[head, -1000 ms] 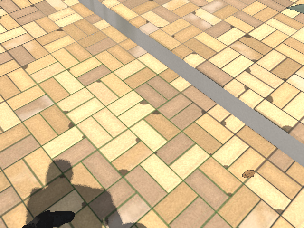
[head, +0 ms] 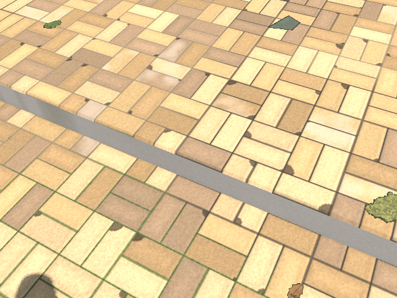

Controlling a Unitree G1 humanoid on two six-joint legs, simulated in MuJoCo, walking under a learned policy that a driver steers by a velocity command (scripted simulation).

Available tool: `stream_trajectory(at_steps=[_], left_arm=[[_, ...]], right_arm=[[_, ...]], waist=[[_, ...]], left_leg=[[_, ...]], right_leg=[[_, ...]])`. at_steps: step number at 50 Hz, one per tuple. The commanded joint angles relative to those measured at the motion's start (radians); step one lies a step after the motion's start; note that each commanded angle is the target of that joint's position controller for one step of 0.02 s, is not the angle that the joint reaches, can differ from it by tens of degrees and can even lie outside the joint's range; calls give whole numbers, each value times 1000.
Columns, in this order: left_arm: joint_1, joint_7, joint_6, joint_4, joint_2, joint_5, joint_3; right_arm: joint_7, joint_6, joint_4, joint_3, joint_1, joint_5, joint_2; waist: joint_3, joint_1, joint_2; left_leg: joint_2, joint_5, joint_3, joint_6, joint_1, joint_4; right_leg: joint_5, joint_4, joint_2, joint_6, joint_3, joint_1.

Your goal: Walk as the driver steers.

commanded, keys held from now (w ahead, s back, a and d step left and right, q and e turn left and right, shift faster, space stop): w+q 0.58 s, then w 0.04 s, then w+e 0.10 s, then e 0.28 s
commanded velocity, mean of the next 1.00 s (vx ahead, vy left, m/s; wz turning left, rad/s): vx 0.43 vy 0.00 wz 0.25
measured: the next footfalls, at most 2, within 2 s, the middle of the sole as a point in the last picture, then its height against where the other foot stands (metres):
left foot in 0.42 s outside the picture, level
right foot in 0.90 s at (189, 246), level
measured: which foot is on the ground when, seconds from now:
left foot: up 0.00-0.40, down 0.42-0.92, up 0.94-1.00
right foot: down 0.00-0.40, up 0.42-0.88, down 0.90-1.00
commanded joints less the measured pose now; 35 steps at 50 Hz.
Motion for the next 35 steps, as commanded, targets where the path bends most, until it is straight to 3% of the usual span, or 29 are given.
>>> stream_trajectory(at_steps=[1, 3, 6, 10, 13, 15, 18, 19, 20, 21, 22, 23, 24, 25, 26, 28, 30, 32, 35], left_arm=[[176, 6, -13, 9, 131, 6, 43], [129, 6, -20, 15, 98, 17, 36], [133, 9, -35, 40, 109, 18, 45], [126, 20, -35, 68, 138, 12, 49], [183, 28, -26, 104, 164, 3, 54], [207, 30, -12, 123, 181, -5, 58], [205, 41, 13, 124, 228, -7, 70], [202, 47, 23, 120, 242, -5, 74], [190, 52, 29, 114, 245, -7, 73], [193, 56, 23, 97, 232, 0, 65], [310, 34, -1, 43, 68, 34, 12], [220, 15, -45, 32, 147, 5, 20], [108, 7, -64, -11, 194, -32, 35], [80, 10, -75, -25, 179, -28, 26], [80, 18, -76, -16, 172, -6, 28], [120, 20, -50, -6, 183, 14, 38], [134, 22, -28, 2, 157, 24, 32], [86, 23, -19, -8, 126, 26, 21], [-20, 13, -25, -16, 98, 16, 7]], right_arm=[[-2, -32, -116, -31, -121, 6, -120], [4, -17, -107, -30, -126, -1, -88], [11, -2, -112, -21, -134, -5, -45], [27, -3, -161, -5, -252, -11, -18], [51, -7, -207, 8, -363, -10, 1], [67, -8, -236, 7, -407, -6, -8], [80, -2, -256, -15, -377, -9, -56], [79, 3, -243, -32, -298, -9, -87], [70, 8, -213, -58, -158, -7, -133], [48, 19, -177, -88, -1, -5, -193], [37, 16, -180, -101, -22, -2, -299], [33, 5, -207, -81, 17, -9, -230], [32, -5, -198, -67, -19, -21, -185], [31, -12, -200, -61, -82, -17, -167], [31, -14, -211, -54, -148, -19, -147], [26, -16, -229, -43, -211, -34, -119], [20, -22, -212, -42, -213, -25, -118], [10, -24, -187, -40, -192, -26, -127], [4, -24, -155, -34, -160, -28, -128]], waist=[[21, 121, -167], [62, 86, -162], [58, 68, -118], [99, 89, -99], [133, 127, -72], [138, 128, -68], [61, 75, -113], [5, 27, -130], [-71, -54, -117], [-153, -133, -49], [-248, 0, 232], [-401, -70, 136], [-253, -82, 82], [-141, -34, -9], [-76, 14, -54], [-42, 75, -18], [-20, 90, -10], [7, 74, 3], [25, 15, 29]], left_leg=[[59, 100, -56, 16, -527, 229], [79, 205, -57, 10, -469, 193], [72, 296, -51, -12, -459, 150], [62, 474, 9, -10, -398, -112], [53, 520, 62, 20, -376, -245], [43, 484, 84, 48, -383, -297], [-36, 344, 161, 104, -259, -307], [-74, 292, 182, 128, -155, -301], [-108, 317, 180, 163, 56, -343], [-52, 329, 50, 206, 363, -374], [230, 188, -512, 391, 726, -429], [310, 75, -800, 447, 778, -588], [274, 131, -651, 379, 681, -622], [230, 231, -525, 344, 516, -630], [191, 347, -437, 320, 373, -639], [147, 468, -359, 315, 210, -687], [132, 537, -288, 318, 119, -712], [106, 574, -203, 300, 69, -731], [53, 515, -92, 233, 51, -729]], right_leg=[[-177, -305, -307, -161, 397, 401], [55, -337, -257, -130, 244, 309], [299, -355, -249, -136, 113, 274], [344, -389, -224, -116, -22, 230], [367, -391, -251, -106, -72, 274], [448, -354, -273, -94, -95, 350], [900, -181, -283, -66, -140, 436], [1039, -51, -278, -57, -151, 440], [1048, 142, -259, -37, -165, 363], [814, 416, -220, -3, -161, 138], [-232, 811, -12, 59, -106, -328], [-343, 942, 32, 53, 135, -428], [-244, 918, -22, 34, 160, -501], [-156, 822, -64, 24, 150, -477], [-119, 735, -94, 31, 140, -423], [-79, 664, -120, 52, 144, -313], [-48, 589, -127, 86, 115, -289], [64, 470, -129, 112, 89, -297], [322, 227, -114, 104, 62, -239]])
